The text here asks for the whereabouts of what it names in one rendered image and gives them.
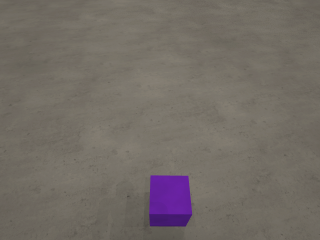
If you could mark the carton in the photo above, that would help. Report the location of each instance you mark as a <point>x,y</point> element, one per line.
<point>170,201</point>

